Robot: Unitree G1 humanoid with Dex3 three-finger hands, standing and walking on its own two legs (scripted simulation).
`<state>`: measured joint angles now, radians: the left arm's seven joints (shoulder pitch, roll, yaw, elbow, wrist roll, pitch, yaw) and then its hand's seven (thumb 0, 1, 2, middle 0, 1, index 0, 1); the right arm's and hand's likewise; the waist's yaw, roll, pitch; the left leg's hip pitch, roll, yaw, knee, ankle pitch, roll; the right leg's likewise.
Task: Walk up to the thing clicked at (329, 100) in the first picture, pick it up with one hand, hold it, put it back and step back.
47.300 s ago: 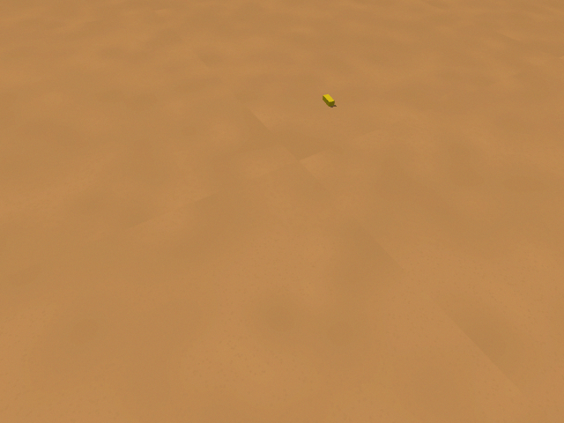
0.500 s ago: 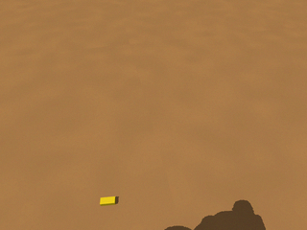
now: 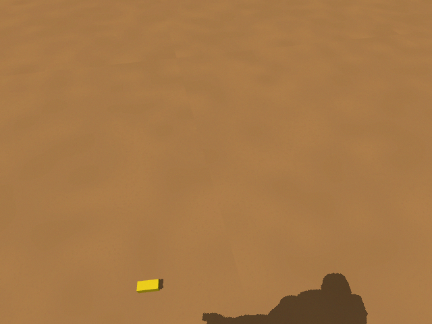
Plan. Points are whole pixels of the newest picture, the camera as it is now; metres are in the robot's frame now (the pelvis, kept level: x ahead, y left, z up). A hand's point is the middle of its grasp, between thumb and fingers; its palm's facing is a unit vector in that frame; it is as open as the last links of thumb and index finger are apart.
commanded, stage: stand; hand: left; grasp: from above
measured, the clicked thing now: (148, 286) +0.41 +0.31 -0.76
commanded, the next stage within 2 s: step back in 0.88 s
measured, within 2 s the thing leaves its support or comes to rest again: neither
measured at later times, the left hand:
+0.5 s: hand out of the picture +0.07 +0.25 -0.16, palm faces +0.00 -0.94 -0.34, open 7.4 cm
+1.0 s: hand out of the picture +0.08 +0.26 -0.16, palm faces +0.00 -0.93 -0.36, open 7.4 cm
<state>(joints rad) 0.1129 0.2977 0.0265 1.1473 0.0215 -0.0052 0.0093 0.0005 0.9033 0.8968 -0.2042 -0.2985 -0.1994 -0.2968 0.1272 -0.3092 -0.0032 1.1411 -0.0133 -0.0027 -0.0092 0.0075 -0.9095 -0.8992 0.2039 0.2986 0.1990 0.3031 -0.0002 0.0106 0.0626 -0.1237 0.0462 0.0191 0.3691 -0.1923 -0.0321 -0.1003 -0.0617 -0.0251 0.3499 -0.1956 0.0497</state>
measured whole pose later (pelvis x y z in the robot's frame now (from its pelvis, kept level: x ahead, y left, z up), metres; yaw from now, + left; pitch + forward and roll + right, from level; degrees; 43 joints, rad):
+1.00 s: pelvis -0.01 +0.00 -0.01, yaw +0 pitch -2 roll +0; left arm 0.09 0.36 0.05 1.07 0.00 0.00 0.01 0.00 0.90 0.90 -0.21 -0.30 -0.20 -0.30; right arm 0.07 -0.35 -0.03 1.09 0.01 0.03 0.01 0.01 -0.91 -0.90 0.21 0.30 0.20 0.30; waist -0.01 0.00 0.12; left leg -0.21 0.05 0.02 0.45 -0.21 -0.03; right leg -0.19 -0.06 -0.02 0.45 -0.22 0.04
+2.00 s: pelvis -0.18 +0.04 -0.01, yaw -3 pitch -1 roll +1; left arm 0.10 0.34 0.07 0.78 0.04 0.03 0.02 0.00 0.90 0.90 -0.21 -0.30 -0.20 -0.30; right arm 0.12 -0.39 -0.03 0.87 0.01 0.04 -0.03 0.01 -0.91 -0.90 0.21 0.30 0.20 0.30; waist 0.02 0.01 0.18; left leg -0.37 -0.10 -0.14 1.07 -0.53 -0.02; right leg -0.34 0.02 0.05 0.56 -0.20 -0.03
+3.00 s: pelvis -0.50 +0.00 -0.03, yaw +1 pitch -2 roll +1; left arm 0.09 0.37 0.08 0.71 0.04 0.06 0.01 0.00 0.90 0.90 -0.21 -0.30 -0.20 -0.30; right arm 0.26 -0.37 -0.04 0.88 -0.02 0.03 -0.03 0.01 -0.91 -0.90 0.20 0.30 0.20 0.30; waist -0.01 -0.02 0.20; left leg -0.25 -0.04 -0.01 0.68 -0.39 0.00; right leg -0.44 -0.05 -0.09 0.71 -0.24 -0.05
